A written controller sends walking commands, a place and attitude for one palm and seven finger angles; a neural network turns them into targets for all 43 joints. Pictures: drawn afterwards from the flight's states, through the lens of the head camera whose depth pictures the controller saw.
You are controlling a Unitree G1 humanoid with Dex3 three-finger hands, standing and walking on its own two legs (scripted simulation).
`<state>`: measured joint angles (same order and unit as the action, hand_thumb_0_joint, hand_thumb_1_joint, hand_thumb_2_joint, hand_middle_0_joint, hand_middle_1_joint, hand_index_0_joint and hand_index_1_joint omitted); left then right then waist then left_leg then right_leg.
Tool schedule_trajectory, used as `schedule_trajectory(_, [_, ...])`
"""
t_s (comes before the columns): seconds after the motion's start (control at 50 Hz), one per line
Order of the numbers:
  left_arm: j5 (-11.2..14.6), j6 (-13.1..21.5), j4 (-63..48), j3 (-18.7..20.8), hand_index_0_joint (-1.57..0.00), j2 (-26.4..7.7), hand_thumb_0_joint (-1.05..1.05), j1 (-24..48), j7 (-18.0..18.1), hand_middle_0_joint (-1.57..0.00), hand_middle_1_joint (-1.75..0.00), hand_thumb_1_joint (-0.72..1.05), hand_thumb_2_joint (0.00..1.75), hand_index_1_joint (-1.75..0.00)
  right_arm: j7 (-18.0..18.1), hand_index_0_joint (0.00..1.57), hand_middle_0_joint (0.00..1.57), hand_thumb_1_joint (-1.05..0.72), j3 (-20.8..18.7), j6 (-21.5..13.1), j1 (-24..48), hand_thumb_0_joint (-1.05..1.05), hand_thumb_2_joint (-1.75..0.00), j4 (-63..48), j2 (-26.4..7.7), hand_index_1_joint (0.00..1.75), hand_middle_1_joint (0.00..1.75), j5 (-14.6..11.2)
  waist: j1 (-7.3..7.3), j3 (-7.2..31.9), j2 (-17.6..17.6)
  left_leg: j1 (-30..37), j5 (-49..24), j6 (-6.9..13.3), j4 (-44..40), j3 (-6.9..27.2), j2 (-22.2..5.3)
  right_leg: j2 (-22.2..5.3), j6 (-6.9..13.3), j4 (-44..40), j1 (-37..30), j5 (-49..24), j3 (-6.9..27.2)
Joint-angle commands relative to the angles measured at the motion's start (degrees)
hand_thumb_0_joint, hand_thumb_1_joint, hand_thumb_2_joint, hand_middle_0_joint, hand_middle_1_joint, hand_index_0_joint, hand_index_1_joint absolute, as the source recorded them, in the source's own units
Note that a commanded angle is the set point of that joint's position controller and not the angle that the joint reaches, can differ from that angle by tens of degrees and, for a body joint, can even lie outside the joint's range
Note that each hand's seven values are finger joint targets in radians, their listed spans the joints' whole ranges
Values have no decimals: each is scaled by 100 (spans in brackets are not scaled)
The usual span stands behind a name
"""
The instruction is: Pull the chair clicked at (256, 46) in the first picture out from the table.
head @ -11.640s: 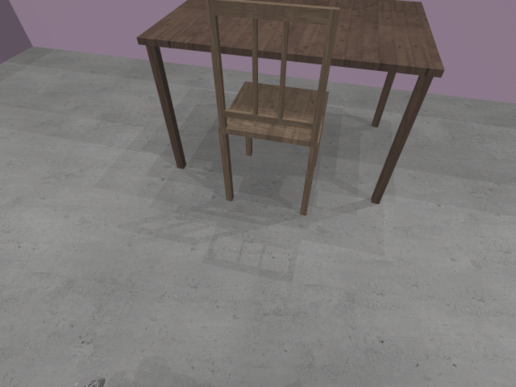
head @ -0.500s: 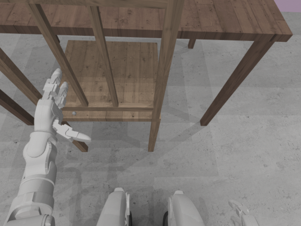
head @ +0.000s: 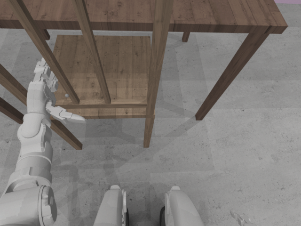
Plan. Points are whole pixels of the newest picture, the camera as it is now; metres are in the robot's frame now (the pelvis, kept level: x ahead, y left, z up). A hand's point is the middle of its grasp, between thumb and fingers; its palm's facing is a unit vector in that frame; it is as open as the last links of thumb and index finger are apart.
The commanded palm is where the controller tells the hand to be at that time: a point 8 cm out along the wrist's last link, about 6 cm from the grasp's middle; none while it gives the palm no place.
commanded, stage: push the fingers through the gap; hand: left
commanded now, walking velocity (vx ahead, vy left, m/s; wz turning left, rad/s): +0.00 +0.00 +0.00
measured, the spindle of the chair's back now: (54, 66) +0.49 +0.23 +0.08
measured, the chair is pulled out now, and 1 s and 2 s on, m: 0.00 0.00 0.00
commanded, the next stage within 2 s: hook a spindle and tug to test in 0.62 s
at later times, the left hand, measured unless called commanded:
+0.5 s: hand (68, 87) +0.47 +0.21 +0.03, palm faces +0.03 -1.00 -0.05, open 16.9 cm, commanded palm +0.44 +0.25 +0.03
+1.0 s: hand (66, 89) +0.46 +0.22 +0.03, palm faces +0.02 -1.00 -0.04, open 16.1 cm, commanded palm +0.44 +0.25 +0.03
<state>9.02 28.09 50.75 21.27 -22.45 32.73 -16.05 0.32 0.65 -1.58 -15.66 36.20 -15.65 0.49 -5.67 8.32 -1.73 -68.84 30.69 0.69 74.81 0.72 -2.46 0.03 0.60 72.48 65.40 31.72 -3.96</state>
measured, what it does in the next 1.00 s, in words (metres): stands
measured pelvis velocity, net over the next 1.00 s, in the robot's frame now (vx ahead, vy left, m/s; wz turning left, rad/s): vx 0.00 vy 0.01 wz -0.01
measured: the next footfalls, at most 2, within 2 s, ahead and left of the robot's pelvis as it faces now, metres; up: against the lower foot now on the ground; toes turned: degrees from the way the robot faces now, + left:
none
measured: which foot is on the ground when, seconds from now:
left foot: down 0.00-1.00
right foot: down 0.00-1.00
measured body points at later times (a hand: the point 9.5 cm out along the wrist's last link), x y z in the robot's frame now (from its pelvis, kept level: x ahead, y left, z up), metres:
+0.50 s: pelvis +0.00 +0.00 +0.00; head +0.15 +0.02 +0.42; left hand +0.46 +0.27 +0.03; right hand +0.05 -0.26 -0.12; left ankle +0.04 +0.11 -0.62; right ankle +0.02 -0.12 -0.62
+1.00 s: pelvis +0.00 +0.01 +0.00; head +0.15 +0.03 +0.42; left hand +0.45 +0.27 +0.03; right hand +0.07 -0.26 -0.12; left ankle +0.04 +0.11 -0.62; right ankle +0.02 -0.12 -0.62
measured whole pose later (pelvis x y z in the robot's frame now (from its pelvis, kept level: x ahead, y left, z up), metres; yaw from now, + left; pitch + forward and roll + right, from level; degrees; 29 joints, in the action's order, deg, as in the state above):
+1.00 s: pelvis +0.00 +0.01 +0.00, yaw +0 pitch +26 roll -4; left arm 7.9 28.7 54.8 21.6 -23.8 37.3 -15.6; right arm -0.5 0.9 2.1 -15.8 35.9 -15.3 0.9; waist -6.6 8.2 -1.7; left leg -70.2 31.0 1.4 75.2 0.9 -2.3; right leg 0.1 -0.1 71.7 66.2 31.4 -4.0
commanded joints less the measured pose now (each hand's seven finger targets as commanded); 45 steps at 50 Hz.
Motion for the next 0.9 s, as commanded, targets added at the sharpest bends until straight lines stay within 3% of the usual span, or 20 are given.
schedule_trajectory(0.0, [88,451,-1107,367,-6,-1491,0,2123,-25,-6,-8,-50,30,-8,65,20,20,-90,-381,-93,-677,0,-90,-391,-941,30,30,11,-95,2811,-377,2035,-1927,102,-739,171,137,118,92,-942,-1196,-1729,299])
schedule_trajectory(0.04, [84,473,-1076,176,-6,-1321,0,2323,-55,-6,-8,-50,30,-8,50,20,20,-90,-374,-85,-700,0,-90,-380,-924,30,30,6,-150,2802,-543,2170,-1937,92,-735,199,139,128,107,-932,-1015,-1652,269])
schedule_trajectory(0.12, [17,424,-699,358,-6,-1585,0,2600,-20,-6,-8,-50,30,-8,60,20,20,-90,-368,-19,-774,0,-90,-294,-984,30,30,30,-172,2750,-453,2012,-1804,104,-683,229,131,131,103,-932,-935,-1507,271])
schedule_trajectory(0.14, [0,427,-684,274,-6,-1507,0,2701,-19,-6,-8,-50,30,-8,61,20,20,-90,-364,-7,-791,0,-90,-301,-976,30,30,30,-217,2790,-477,2084,-1856,111,-683,242,133,139,107,-909,-880,-1526,250])
schedule_trajectory(0.18, [-26,398,-551,336,-6,-1560,0,2628,-6,-6,-8,-50,30,-8,46,20,20,-90,-356,32,-808,0,-90,-303,-976,30,30,39,-169,2828,-565,2103,-1952,99,-680,236,138,132,109,-911,-898,-1595,251])
schedule_trajectory(0.22, [-41,393,-532,520,-6,-1767,0,2645,11,-6,-8,-50,30,-8,43,20,20,-90,-362,75,-847,0,-90,-302,-998,30,30,54,-163,2912,-385,1987,-1977,115,-641,235,127,141,94,-884,-1020,-1679,267])
schedule_trajectory(0.26, [-52,395,-593,417,-6,-1606,0,2419,-4,-6,-8,-50,30,-8,7,20,20,-90,-357,105,-833,0,-90,-372,-962,30,30,49,-104,3053,-605,2236,-2188,92,-686,234,130,136,112,-864,-987,-1796,238])
schedule_trajectory(0.34, [-8,348,-476,471,-6,-1606,0,2401,26,-6,-8,-50,30,-8,-12,20,20,-90,-352,167,-857,0,-90,-386,-968,30,30,36,-172,2799,-303,1975,-1939,121,-716,230,122,164,87,-918,-1013,-1657,231])
schedule_trajectory(0.4, [-66,406,-653,566,-6,-1820,0,2596,26,-6,-8,-50,30,-8,1,20,20,-90,-348,195,-864,0,-90,-389,-977,30,30,43,-144,2911,-460,1968,-1916,114,-713,211,124,156,89,-904,-1077,-1654,263])
schedule_trajectory(0.44, [-46,465,-742,414,-6,-1655,0,2737,26,-6,-8,-50,30,-8,-1,20,20,-90,-347,186,-864,0,-90,-384,-956,30,30,41,-218,2879,-500,2125,-1950,116,-730,254,112,170,99,-916,-949,-1615,241])
schedule_trajectory(0.48, [-51,513,-857,431,-6,-1686,0,2786,46,-6,-8,-50,30,-8,-1,20,20,-90,-371,179,-878,0,-90,-338,-976,30,30,64,-194,3018,-705,2457,-2110,77,-739,308,89,161,110,-912,-793,-1616,200])
schedule_trajectory(0.54, [-29,467,-792,160,-6,-1320,0,2715,45,-6,-8,-50,30,-8,-11,20,20,-90,-375,184,-896,0,-90,-312,-948,30,30,62,-269,2999,-671,2598,-2270,79,-741,336,86,172,110,-906,-667,-1680,154])
schedule_trajectory(0.58, [-36,401,-567,432,-6,-1640,0,2570,69,-6,-8,-50,30,-8,1,20,20,-90,-376,217,-897,0,-90,-284,-999,30,30,59,-207,2828,-470,2328,-2102,75,-762,325,86,160,103,-934,-795,-1627,171])
schedule_trajectory(0.64, [-55,400,-710,350,-6,-1533,0,2484,80,-6,-8,-50,30,-8,-14,20,20,-90,-364,236,-881,0,-90,-361,-965,30,30,53,-168,2939,-626,2433,-2192,69,-780,297,98,159,121,-911,-820,-1682,168])
schedule_trajectory(0.66, [-56,389,-600,318,-6,-1477,0,2474,103,-6,-8,-50,30,-8,-23,20,20,-90,-353,247,-850,0,-90,-348,-953,30,30,54,-190,2786,-591,2375,-2121,67,-788,294,104,159,110,-948,-776,-1630,161])
schedule_trajectory(0.7, [-62,416,-584,464,-6,-1640,0,2481,114,-6,-8,-50,30,-8,-18,20,20,-90,-352,259,-852,0,-90,-351,-966,30,30,69,-188,2792,-456,2203,-2054,88,-753,266,111,167,96,-946,-903,-1655,195])
schedule_trajectory(0.8, [-54,507,-721,429,-15,-1610,0,2341,61,-15,-35,-50,30,-35,-29,20,20,-90,-358,264,-814,0,-90,-398,-956,30,30,63,-140,2887,-575,2393,-2230,57,-775,280,105,171,119,-918,-935,-1764,176])
schedule_trajectory(0.84, [-15,509,-889,184,-18,-1314,0,2384,33,-18,-46,-50,30,-46,-43,20,20,-90,-368,261,-795,0,-90,-423,-936,30,30,47,-199,2936,-666,2585,-2349,56,-794,311,92,176,126,-911,-821,-1780,136])
schedule_trajectory(0.86, [0,465,-771,160,-20,-1255,0,2280,23,-20,-52,-50,30,-52,-44,20,20,-90,-379,268,-783,0,-90,-396,-951,30,30,39,-210,2874,-602,2564,-2276,50,-794,308,92,173,113,-957,-770,-1727,137])
schedule_trajectory(0.88, [14,444,-703,272,-22,-1403,0,2340,36,-22,-57,-50,30,-57,-30,20,20,-90,-381,278,-792,0,-90,-366,-981,30,30,40,-219,2768,-448,2431,-2139,59,-791,323,86,171,108,-966,-772,-1648,141])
